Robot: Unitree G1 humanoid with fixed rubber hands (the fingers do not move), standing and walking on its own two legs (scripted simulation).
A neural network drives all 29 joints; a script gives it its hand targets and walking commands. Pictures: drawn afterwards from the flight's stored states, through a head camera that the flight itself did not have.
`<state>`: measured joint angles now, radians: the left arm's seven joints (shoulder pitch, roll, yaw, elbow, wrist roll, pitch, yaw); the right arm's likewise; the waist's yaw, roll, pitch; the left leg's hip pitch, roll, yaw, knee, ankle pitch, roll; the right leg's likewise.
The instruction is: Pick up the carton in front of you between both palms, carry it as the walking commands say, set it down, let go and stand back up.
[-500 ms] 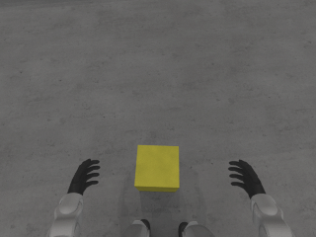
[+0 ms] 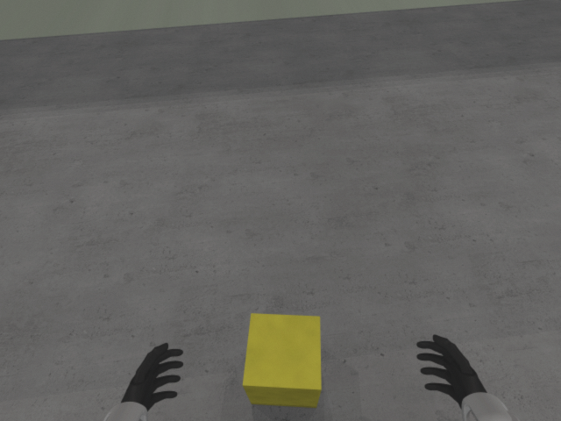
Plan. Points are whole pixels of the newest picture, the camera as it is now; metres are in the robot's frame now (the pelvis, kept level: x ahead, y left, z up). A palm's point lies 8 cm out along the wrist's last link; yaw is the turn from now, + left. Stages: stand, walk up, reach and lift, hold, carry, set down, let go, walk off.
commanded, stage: let go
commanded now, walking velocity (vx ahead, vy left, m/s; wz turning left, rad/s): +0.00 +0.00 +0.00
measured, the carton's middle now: (284, 361) +0.37 +0.03 -0.65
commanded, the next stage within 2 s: stand in 0.12 s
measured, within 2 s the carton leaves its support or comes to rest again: neither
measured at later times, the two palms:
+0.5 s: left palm out of the picture +0.13 +0.30 -0.09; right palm (501, 413) +0.14 -0.28 -0.09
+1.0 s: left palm out of the picture +0.12 +0.31 -0.09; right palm out of the picture +0.12 -0.29 -0.09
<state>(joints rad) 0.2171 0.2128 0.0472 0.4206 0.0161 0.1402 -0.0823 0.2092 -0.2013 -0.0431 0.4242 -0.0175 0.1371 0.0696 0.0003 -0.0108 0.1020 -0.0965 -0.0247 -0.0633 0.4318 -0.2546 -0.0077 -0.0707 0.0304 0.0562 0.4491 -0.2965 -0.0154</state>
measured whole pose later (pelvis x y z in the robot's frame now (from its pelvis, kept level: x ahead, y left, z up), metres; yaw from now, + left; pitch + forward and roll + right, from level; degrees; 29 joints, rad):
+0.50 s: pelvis +0.01 +0.01 +0.00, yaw -1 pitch +0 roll +0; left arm 0.22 0.34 0.06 0.70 0.04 0.02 0.02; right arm 0.17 -0.33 -0.04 0.76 -0.04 0.01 -0.03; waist 0.01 -0.01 0.01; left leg -0.20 -0.03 -0.05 0.51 -0.30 0.00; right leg -0.16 0.03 0.07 0.49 -0.32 0.00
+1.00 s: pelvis +0.01 +0.01 +0.00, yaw -1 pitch -2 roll +0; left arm 0.18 0.35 0.03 0.85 0.03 0.00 0.02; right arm 0.14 -0.35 -0.02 0.91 -0.03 -0.01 -0.03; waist 0.00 -0.01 0.02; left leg -0.14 -0.03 -0.05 0.43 -0.25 0.01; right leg -0.11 0.03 0.07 0.42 -0.28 0.00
